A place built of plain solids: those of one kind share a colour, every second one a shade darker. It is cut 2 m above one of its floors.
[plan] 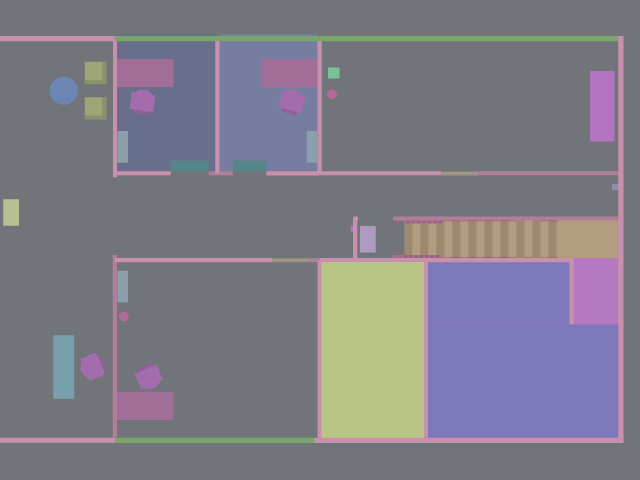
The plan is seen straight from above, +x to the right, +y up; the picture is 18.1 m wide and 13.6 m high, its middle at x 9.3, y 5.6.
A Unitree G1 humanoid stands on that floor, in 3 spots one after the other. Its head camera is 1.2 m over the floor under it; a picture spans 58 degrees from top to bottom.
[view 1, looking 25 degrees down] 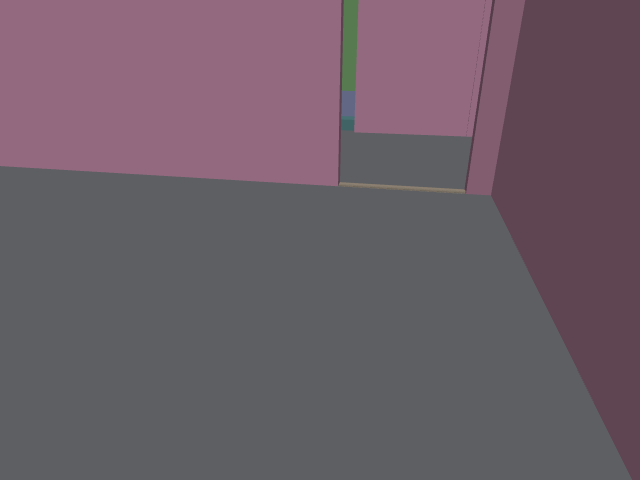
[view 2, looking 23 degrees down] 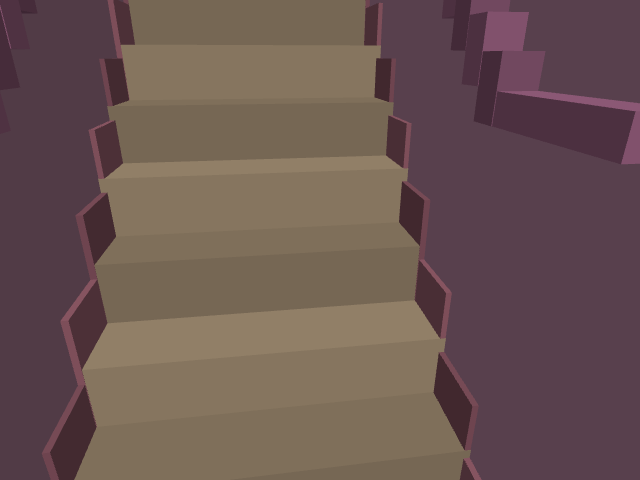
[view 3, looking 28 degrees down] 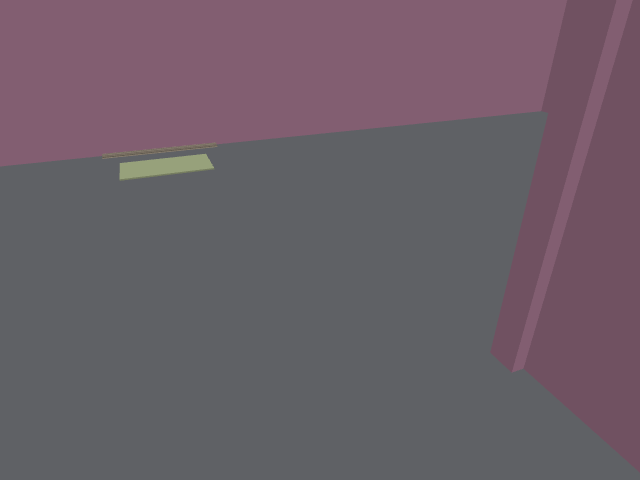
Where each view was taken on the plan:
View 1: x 8.48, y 1.30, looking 101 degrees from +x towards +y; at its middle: ground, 2.84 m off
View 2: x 10.89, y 5.62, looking -8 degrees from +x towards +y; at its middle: split_steps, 1.48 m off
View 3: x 4.39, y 6.26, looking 158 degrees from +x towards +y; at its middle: ground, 2.56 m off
